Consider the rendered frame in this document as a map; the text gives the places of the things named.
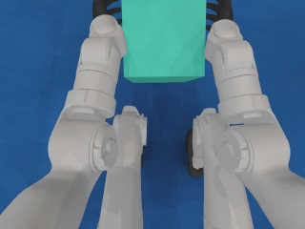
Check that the right robot forearm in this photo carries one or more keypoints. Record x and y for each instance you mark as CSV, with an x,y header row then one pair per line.
x,y
236,78

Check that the robot left hand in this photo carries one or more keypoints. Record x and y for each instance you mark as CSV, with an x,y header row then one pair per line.
x,y
99,7

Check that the robot left upper arm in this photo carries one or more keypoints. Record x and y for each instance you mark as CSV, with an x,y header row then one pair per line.
x,y
79,150

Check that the robot right thigh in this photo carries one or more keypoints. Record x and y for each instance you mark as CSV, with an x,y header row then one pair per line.
x,y
225,205

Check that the left robot forearm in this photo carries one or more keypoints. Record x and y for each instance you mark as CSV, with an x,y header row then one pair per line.
x,y
92,96

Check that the robot left thigh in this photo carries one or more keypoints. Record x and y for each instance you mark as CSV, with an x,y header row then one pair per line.
x,y
122,199

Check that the carton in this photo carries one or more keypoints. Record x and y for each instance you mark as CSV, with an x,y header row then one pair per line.
x,y
166,40

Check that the robot right upper arm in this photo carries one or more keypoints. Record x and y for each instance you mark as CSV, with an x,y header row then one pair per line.
x,y
259,155

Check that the robot right hand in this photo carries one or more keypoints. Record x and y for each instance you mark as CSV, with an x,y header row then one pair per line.
x,y
224,11

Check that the robot thigh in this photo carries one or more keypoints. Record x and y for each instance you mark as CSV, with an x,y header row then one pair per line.
x,y
225,205
122,199

